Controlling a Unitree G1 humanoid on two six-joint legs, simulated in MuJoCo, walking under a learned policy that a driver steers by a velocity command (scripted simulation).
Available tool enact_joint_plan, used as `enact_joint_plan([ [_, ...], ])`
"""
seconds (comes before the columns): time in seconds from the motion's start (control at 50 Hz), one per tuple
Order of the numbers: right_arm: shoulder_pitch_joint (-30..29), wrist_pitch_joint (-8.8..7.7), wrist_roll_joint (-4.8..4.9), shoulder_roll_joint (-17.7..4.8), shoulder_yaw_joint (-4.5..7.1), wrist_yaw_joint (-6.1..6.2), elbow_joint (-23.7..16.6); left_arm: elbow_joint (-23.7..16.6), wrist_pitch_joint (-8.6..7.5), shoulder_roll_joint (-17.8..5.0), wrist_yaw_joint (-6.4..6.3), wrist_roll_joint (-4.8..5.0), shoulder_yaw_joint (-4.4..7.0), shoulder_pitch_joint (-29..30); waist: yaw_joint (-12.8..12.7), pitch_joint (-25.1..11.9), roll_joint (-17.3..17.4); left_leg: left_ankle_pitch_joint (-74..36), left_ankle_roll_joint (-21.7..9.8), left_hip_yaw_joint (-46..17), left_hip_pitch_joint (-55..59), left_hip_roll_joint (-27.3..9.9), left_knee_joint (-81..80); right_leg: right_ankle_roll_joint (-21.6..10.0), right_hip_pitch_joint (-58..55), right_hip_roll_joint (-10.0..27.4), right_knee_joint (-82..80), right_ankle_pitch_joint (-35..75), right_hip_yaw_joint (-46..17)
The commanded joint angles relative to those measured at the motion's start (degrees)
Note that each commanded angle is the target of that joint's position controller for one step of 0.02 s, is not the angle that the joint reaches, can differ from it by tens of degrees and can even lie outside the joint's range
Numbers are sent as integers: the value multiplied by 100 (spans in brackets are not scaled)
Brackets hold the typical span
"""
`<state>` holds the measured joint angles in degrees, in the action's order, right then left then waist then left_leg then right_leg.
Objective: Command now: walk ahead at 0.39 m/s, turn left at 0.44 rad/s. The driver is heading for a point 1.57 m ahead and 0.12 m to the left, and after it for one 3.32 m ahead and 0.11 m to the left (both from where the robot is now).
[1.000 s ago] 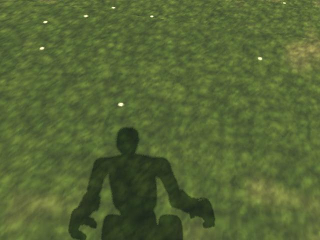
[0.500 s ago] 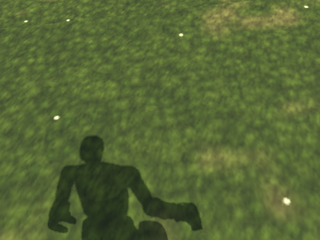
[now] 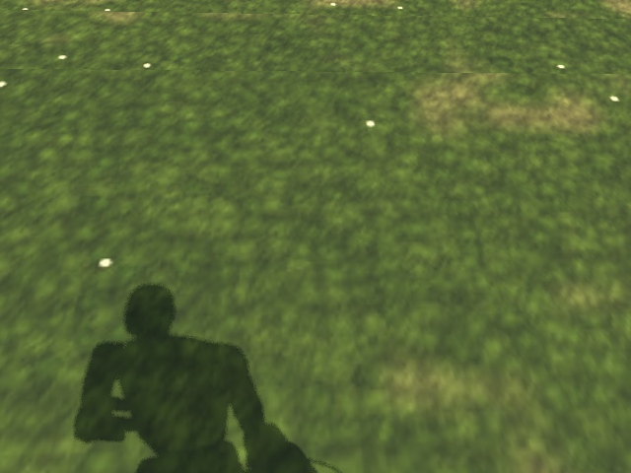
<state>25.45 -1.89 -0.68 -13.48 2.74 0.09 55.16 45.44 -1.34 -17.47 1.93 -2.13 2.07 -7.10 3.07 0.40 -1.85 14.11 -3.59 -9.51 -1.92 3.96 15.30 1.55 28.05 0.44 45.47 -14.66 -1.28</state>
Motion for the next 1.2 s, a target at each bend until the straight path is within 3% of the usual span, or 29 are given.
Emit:
enact_joint_plan([
  [0.02, 188, -78, -24, -1020, 280, 29, -234, -716, -115, -226, 28, 44, -4, 1137, 196, 452, 890, -326, -989, -1329, -15, -1182, -431, 124, 738, -79, -495, 67, 175],
  [0.08, 52, -86, -57, -1142, 349, 26, -336, -792, -155, -333, 5, 105, 6, 1005, 41, 336, 979, -1021, -804, -1437, -403, -1207, -64, 42, -133, -170, -1100, 88, 141],
  [0.12, -324, -96, -23, -1271, 397, 20, -480, -581, -203, -447, -86, 135, 66, 234, -403, 133, 886, -1395, -520, -1428, -1047, -1068, 406, -70, -1598, -316, -1714, 334, 191],
  [0.14, -389, -138, 8, -1239, 392, -3, -526, -396, -259, -679, -180, 86, 157, -401, -697, -174, 597, -1583, -346, -1224, -1449, -757, 1166, -191, -2648, -228, -1931, 339, 71],
  [0.16, -470, -197, 75, -942, 315, -50, -683, -303, -317, -1182, -294, -31, 296, -1279, -1094, -838, -227, -903, -157, -621, -1976, -274, 2740, -430, -3742, 885, -2380, -829, -1020],
  [0.18, -254, -197, 183, -416, 192, -46, -988, -274, -252, -1751, -337, -91, 407, -1673, -1003, -1432, -1748, 1770, -19, 141, -3233, 499, 4210, -855, -4482, 2367, -3336, -2527, -3642],
  [0.2, -106, -98, 24, -773, 229, -17, -837, -254, -197, -1404, -329, -72, 360, -1335, -642, -844, -1119, 1572, -97, 178, -3574, -48, 5066, -1027, -3740, 2423, -3468, -2972, -4106],
  [0.22, -279, -67, -48, -832, 253, -64, -761, -383, -206, -877, -306, -26, 237, -908, -497, -193, -383, 1021, -157, 215, -3588, -306, 5207, -991, -3081, 2195, -3428, -2508, -3332],
  [0.24, -469, -62, -47, -716, 230, -128, -740, -393, -241, -567, -282, -18, 160, -688, -424, 137, -95, 600, -122, 299, -3469, -513, 5080, -949, -2649, 1878, -3436, -1329, -2401],
  [0.28, -639, 29, -131, -679, 235, -230, -761, -299, -321, -338, -285, -12, 84, -764, -358, 202, -412, 327, -26, 467, -3344, -659, 4955, -825, -2446, 1449, -3485, 126, -1292],
  [0.36, -1222, 165, -127, -544, 183, -375, -1031, -48, -481, -299, -227, 90, 95, -1256, -355, 104, -414, -109, 52, 642, -3836, -655, 4991, -870, -2774, 1418, -3418, 2141, -388],
  [0.46, -2337, 123, -142, -348, 15, -513, -1476, 144, -474, -191, -223, 84, 64, -1435, -453, 413, -289, -1030, 129, 1026, -3850, -628, 3591, -864, -2543, 1198, -3611, 2681, 524],
  [0.52, -2858, 87, -162, -261, -100, -531, -1660, 365, -475, -344, -226, 92, 79, -1720, -549, 548, -288, -1118, -30, 1408, -3230, -474, 2430, -854, -2531, 1253, -3688, 3077, 758],
  [0.6, -2412, 31, -227, -458, -72, -364, -1496, 684, -368, -587, -274, 108, 89, -1983, -238, 135, -419, -446, -501, 1683, -2168, 26, 1848, -849, -3267, 1419, -2542, 5827, 974],
  [0.64, -935, -66, -313, -761, 68, -236, -979, 778, -279, -608, -271, 160, 53, -2020, 435, -653, -301, -606, -807, 1478, -77, 40, 1211, -776, -2603, 1279, -629, 5406, 1047],
  [0.66, -23, -90, -419, -1264, 208, -128, -797, 566, -289, -322, -234, 192, -33, -2035, 708, -1404, 338, -146, -1101, -3, 1489, -1408, 1193, -710, -1333, 954, 1175, 2802, 1041],
  [0.68, -134, -63, -344, -1603, 269, -80, -860, 435, -246, 186, -167, 327, -96, -2621, 224, -2082, 1260, -526, -1796, -2779, 2649, -3126, 720, -520, 555, -102, 3196, -1944, 629],
  [0.7, -264, -36, -75, -1443, 295, -37, -872, 412, -219, -545, -239, 225, 116, -1853, 458, -1572, 282, -640, -1578, -2332, 1859, -2773, 419, -592, 821, 10, 3335, -1269, -252],
  [0.72, -771, -77, -52, -1144, 194, -17, -812, 282, -267, -382, -213, 270, 103, -1552, 134, -624, 447, -919, -1339, -1323, 951, -2493, 158, -635, 884, 243, 2972, -743, -271],
  [0.76, -1204, -208, -61, -603, 61, -36, -782, 507, -189, -160, -190, 166, 89, -1710, -261, 15, 338, -1488, -835, -246, -152, -1954, -249, -578, 371, 502, 2278, -338, -186],
  [0.8, -1180, -320, -52, -418, 4, -24, -697, 652, -20, 40, -100, 60, 81, -1967, -439, 69, 482, -1680, -668, 303, -635, -1748, -537, -488, -50, 500, 2124, -153, -142],
  [0.84, -999, -431, -11, -522, 36, -27, -563, 577, 58, 110, -26, 64, 117, -1747, -512, 200, 495, -1953, -585, 694, -625, -1665, -706, -448, 244, 520, 1984, 148, -109],
  [0.92, -692, -464, -25, -481, 27, 7, -416, 287, 79, 137, 40, 78, 134, -861, -378, 469, 577, -2228, -424, 1346, -426, -1505, -850, -367, 1020, 553, 1383, 1034, 19],
  [1.04, -185, -421, -26, -591, 2, 119, -170, -167, 27, 299, 134, 34, -9, 357, -75, 636, 506, -3246, -300, 1950, 243, -1621, -649, -514, 911, 325, -462, 1580, 701],
  [1.1, -100, -343, -60, -757, 20, 192, -85, -264, 23, 195, 135, 15, 11, 382, -181, 477, 587, -4980, -207, 2190, 826, -1776, -12, -810, 522, -10, -852, 973, 998],
  [1.14, -221, -269, -88, -955, 69, 247, -104, -152, 35, 44, 89, 1, 80, -134, -473, 119, 776, -6421, -186, 2317, 1022, -1860, 974, -1087, -127, -372, -880, 307, 1145],
  [1.16, -290, -213, -107, -1042, 97, 245, -147, -19, 11, -88, 64, -4, 150, -633, -698, -186, 788, -6441, -232, 2318, 923, -1895, 1833, -1246, -702, -522, -1031, 47, 1089],
  [1.18, -377, -172, -92, -1089, 113, 217, -211, 214, -42, -269, 19, -41, 257, -1391, -1067, -588, 615, -5604, -194, 2364, 438, -1812, 3080, -1435, -1745, -623, -1539, 115, 908],
  [1.2, -387, -195, -77, -924, 77, 172, -390, 352, -45, -787, -75, -90, 441, -2066, -1326, -1074, 6, -3352, -53, 2409, -778, -1529, 4892, -1787, -3036, 364, -1842, -381, -445],
])
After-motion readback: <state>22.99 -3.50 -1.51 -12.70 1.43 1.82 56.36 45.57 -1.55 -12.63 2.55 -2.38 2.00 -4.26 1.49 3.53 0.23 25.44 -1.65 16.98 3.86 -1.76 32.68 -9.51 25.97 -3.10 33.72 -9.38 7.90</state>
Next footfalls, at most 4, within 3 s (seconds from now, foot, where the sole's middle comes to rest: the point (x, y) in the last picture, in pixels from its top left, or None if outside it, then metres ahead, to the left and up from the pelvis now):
0.14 right None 0.20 -0.13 -0.79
0.64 left None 0.45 0.12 -0.79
1.18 right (280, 360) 0.77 0.04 -0.79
1.72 left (230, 252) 1.10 0.17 -0.79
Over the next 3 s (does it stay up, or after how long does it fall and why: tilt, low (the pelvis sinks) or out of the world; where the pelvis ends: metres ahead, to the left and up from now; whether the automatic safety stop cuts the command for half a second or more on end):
stays up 1.45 0.13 -0.01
